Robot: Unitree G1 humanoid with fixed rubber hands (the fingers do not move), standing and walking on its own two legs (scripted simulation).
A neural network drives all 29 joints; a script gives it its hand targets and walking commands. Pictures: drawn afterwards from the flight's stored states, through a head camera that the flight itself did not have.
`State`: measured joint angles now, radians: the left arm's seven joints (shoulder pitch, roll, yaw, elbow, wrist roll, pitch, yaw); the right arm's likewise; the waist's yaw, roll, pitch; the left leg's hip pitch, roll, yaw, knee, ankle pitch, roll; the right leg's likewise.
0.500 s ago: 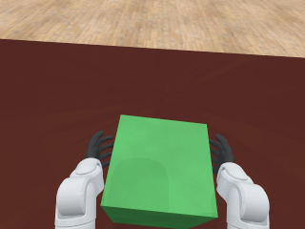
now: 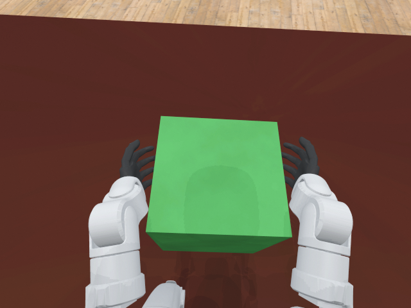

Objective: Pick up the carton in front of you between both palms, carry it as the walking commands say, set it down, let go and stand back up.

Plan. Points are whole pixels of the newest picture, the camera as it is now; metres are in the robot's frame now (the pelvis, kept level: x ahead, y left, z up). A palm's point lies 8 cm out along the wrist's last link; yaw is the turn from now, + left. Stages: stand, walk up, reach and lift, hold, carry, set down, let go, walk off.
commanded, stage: carry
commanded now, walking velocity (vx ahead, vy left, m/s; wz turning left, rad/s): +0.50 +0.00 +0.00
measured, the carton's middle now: (213, 193) +0.35 +0.02 -0.01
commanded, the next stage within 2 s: none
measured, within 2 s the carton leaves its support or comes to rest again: neither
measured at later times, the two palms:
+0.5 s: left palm (163, 66) +0.69 +0.17 +0.03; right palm (279, 67) +0.68 -0.14 +0.04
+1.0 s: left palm (147, 30) +0.91 +0.26 +0.00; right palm (233, 13) +1.03 -0.02 +0.00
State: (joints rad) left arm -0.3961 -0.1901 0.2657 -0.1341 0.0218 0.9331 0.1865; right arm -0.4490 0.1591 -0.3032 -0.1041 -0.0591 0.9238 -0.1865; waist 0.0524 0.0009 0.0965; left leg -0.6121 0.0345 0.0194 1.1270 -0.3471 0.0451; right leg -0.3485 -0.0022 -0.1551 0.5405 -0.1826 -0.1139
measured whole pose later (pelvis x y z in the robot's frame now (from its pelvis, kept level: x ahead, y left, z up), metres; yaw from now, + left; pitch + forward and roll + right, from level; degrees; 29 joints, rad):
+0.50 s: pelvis +0.36 +0.02 -0.04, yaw +3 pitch +6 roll -1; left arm -0.39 -0.18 0.29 -0.10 0.08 0.94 0.20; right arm -0.42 0.14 -0.25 -0.06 0.00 0.95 -0.17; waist -0.10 0.02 0.00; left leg -0.29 -0.10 0.05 0.51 -0.20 0.16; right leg -0.64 -0.04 0.02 0.95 -0.30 -0.01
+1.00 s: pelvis +0.67 +0.01 -0.07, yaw +16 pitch +6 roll +2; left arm -0.35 -0.17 0.23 -0.09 0.02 0.92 0.19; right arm -0.39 0.16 -0.28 -0.06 -0.10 0.89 -0.19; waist 0.11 0.00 -0.02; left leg -0.63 0.01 0.02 0.86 -0.28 0.05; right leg -0.29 -0.02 -0.12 0.53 -0.23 -0.04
